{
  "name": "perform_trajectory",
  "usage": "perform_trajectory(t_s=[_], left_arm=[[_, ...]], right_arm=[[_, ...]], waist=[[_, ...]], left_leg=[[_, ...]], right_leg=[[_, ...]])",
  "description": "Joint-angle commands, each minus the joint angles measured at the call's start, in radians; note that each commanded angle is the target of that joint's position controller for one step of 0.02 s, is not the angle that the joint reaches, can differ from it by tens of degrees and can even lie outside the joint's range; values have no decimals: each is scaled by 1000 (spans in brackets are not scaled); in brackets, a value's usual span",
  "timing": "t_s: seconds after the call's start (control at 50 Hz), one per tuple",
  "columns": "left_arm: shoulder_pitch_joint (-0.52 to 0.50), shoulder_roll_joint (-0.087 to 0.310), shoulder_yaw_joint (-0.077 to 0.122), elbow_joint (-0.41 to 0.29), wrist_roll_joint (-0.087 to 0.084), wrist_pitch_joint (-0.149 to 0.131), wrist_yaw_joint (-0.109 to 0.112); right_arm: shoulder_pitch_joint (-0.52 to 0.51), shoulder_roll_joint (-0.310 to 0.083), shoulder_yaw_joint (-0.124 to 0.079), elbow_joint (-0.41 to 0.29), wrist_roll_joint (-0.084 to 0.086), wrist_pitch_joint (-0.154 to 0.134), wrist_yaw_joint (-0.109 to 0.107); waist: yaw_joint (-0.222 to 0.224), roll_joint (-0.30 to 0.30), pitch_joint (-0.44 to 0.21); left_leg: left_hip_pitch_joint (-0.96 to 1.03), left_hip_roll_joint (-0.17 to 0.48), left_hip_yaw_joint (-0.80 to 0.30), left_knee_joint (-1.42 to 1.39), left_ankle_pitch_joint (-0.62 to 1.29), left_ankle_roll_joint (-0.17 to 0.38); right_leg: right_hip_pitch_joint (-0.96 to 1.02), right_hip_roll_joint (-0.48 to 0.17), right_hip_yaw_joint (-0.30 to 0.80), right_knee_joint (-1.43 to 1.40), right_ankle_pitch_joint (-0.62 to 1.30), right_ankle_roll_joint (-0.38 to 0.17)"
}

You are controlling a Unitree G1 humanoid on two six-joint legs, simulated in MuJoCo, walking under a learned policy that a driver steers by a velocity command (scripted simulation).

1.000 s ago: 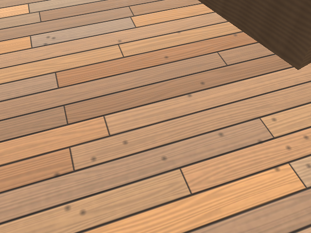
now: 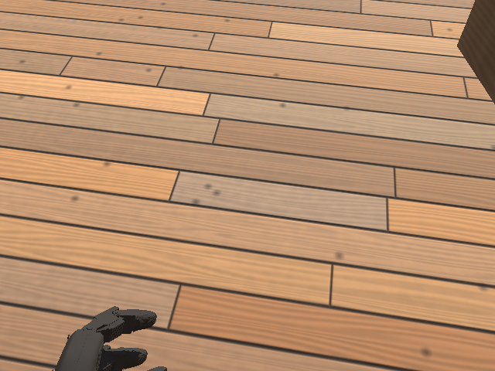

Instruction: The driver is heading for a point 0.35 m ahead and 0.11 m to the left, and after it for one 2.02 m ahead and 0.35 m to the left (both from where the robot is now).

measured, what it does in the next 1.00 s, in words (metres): walks ahead, turning left: right foot, then left foot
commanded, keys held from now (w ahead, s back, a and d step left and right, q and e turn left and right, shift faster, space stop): w+q+shift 0.16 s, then q+shift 0.38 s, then shift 0.46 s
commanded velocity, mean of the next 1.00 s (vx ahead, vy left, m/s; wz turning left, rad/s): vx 0.39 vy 0.00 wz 0.73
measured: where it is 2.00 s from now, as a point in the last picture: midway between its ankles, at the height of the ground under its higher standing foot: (237, 309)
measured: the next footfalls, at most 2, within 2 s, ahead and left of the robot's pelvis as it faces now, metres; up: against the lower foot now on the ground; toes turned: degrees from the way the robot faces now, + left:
right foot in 0.16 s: +0.38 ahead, -0.17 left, +0.00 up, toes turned +13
left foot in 0.58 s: +0.55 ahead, +0.14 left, +0.00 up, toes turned +37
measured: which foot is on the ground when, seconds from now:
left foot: down 0.00-0.18, up 0.20-0.56, down 0.58-1.00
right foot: up 0.00-0.14, down 0.16-0.58, up 0.60-0.96, down 0.98-1.00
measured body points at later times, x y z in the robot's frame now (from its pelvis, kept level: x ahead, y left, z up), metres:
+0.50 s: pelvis +0.38 -0.04 +0.00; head +0.42 +0.01 +0.44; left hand +0.29 +0.27 -0.12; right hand +0.72 -0.14 -0.06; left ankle +0.49 +0.13 -0.69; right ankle +0.35 -0.18 -0.73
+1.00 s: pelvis +0.54 +0.00 -0.01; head +0.55 +0.02 +0.44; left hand +0.49 +0.30 -0.11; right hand +0.84 -0.07 -0.10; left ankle +0.52 +0.12 -0.73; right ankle +0.65 -0.09 -0.74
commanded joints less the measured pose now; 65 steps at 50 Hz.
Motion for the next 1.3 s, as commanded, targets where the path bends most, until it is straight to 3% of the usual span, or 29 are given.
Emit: perform_trajectory(t_s=[0.02,0.1,0.12,0.16,0.18,0.2,0.22,0.26,0.28,0.3,0.32,0.42,0.54,0.56,0.58,0.6,0.62,0.64,0.66,0.7,0.78,0.96,0.98,1.0,1.02,1.06,1.14,1.26,1.3], left_arm=[[-89,76,14,-78,-22,0,-7],[-79,127,27,-98,-32,-13,8],[8,173,46,-75,-35,-15,18],[396,274,97,15,-40,-23,50],[578,323,114,48,-1,-29,68],[438,394,129,23,24,-25,55],[326,269,118,-10,11,-18,45],[277,132,79,17,1,-14,33],[305,124,73,50,-11,-17,35],[214,145,97,33,-63,-38,39],[181,126,93,42,-80,-47,39],[56,234,133,57,-74,-33,58],[67,304,160,63,-121,2,53],[69,280,153,58,-120,9,49],[160,177,124,59,-75,10,39],[289,153,103,29,-52,-2,30],[226,265,114,35,-73,-12,17],[146,280,118,20,-90,-8,18],[126,256,116,29,-74,3,32],[144,242,116,47,-66,33,46],[163,153,89,61,-56,47,50],[144,105,79,63,-54,58,27],[150,118,80,60,-33,52,22],[142,200,93,41,-13,49,25],[104,198,94,56,-8,48,24],[36,97,67,44,-25,35,20],[99,223,104,34,-62,35,15],[141,224,138,-23,-84,67,39],[104,197,137,-58,-91,79,38]], right_arm=[[-26,-174,-48,-79,10,-24,2],[-48,-197,-58,-89,3,-23,-5],[-70,-222,-63,-97,-1,-26,-6],[-185,-245,-66,-126,-13,-39,4],[-185,-76,-23,-155,-15,-46,0],[-23,-25,4,-221,43,-34,-5],[-85,-128,-5,-171,1,-6,-22],[-198,-144,-18,-173,-23,22,-9],[-235,-124,-19,-192,-34,38,6],[-202,-117,-25,-237,62,40,-3],[-215,-117,-19,-251,73,50,-4],[-299,-66,6,-301,20,61,28],[-209,-195,-64,-269,24,70,52],[-100,-226,-88,-242,23,64,40],[-122,-269,-98,-245,35,58,16],[-234,-357,-93,-336,-27,46,11],[-240,-286,-76,-377,-36,39,22],[-285,-252,-64,-374,-18,31,24],[-317,-206,-52,-361,9,28,21],[-352,-162,-31,-350,9,35,4],[-342,-166,-33,-322,-15,44,-24],[-350,-67,5,-280,-10,74,-20],[-300,-29,16,-262,-15,68,-20],[-227,-9,19,-253,-28,62,-21],[-237,-36,8,-270,-17,57,-21],[-301,-44,1,-252,-31,59,-24],[-327,-71,-19,-255,-27,73,-37],[-312,-40,-38,-267,-15,53,-43],[-259,-75,-57,-253,-16,52,-43]], waist=[[0,7,27],[11,62,-29],[54,66,-92],[278,56,-277],[298,-129,-376],[126,-463,-488],[136,-204,-344],[127,-4,-152],[119,-4,-106],[78,-170,-79],[68,-175,-65],[44,-85,-28],[-22,-71,-124],[-80,-26,-160],[-20,209,-132],[96,370,-318],[12,170,-493],[22,79,-389],[52,-22,-279],[101,-2,-194],[107,39,-225],[104,136,-149],[93,100,-138],[34,-79,-133],[6,-245,-95],[16,-156,-77],[46,-135,-10],[75,-140,-102],[54,-12,-131]], left_leg=[[-190,188,-230,-143,530,56],[-50,224,-282,-28,728,2],[-28,226,-293,73,843,-22],[-160,187,-261,499,788,-54],[-341,118,-168,842,90,-58],[-599,47,-45,1065,-260,-100],[-677,158,-22,1091,-149,-99],[-649,221,29,1014,-70,-133],[-638,248,35,974,-87,-139],[-632,312,-3,986,-81,-168],[-638,332,11,930,-82,-180],[-466,329,123,495,213,-210],[-188,185,244,290,218,-84],[-16,153,228,191,281,-38],[128,243,53,134,678,21],[362,559,-526,120,906,301],[355,606,-616,6,668,301],[243,572,-520,-10,539,240],[112,517,-417,2,489,171],[-113,448,-273,3,546,112],[-202,384,-140,28,741,91],[-305,341,-171,73,127,-17],[-331,295,-149,116,44,-79],[-377,193,-63,264,-127,-147],[-345,175,25,259,-151,-183],[-163,220,28,174,32,-204],[-153,203,68,213,55,-180],[-234,186,78,257,52,-174],[-65,282,12,160,129,-132]], right_leg=[[208,102,-124,-228,211,-13],[365,163,-90,-433,193,-44],[486,189,-81,-435,132,-52],[899,123,-40,-398,-40,-79],[1114,-136,200,-415,-290,-98],[1211,-377,794,-621,-276,-221],[1076,-313,702,-620,-244,-236],[843,-220,312,-571,239,-224],[776,-171,171,-584,391,-204],[749,-141,103,-592,455,-206],[709,-132,52,-619,460,-206],[536,-89,-223,-687,502,-193],[658,-77,-319,-337,773,-128],[572,-51,-319,-127,670,-103],[360,64,-312,155,-160,-48],[57,240,-177,556,-608,12],[55,192,23,587,-500,-9],[49,157,25,527,-419,-20],[54,112,12,440,-371,-16],[176,76,-6,314,-339,-15],[282,101,-61,102,-269,15],[525,133,-107,-424,-48,-35],[581,88,-59,-496,33,-60],[601,-74,101,-534,200,-123],[457,-163,217,-610,103,-238],[355,-37,125,-599,-110,-166],[310,13,135,-592,-125,-144],[426,3,297,-478,162,-238],[261,84,218,-370,55,-164]])
Keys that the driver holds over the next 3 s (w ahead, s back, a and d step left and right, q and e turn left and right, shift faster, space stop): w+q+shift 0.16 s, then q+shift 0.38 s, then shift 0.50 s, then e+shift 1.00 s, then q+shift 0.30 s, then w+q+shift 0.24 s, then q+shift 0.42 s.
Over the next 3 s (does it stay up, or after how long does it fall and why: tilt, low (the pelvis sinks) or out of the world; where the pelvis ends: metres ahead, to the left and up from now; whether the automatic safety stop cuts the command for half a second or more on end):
stays up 0.81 0.10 -0.01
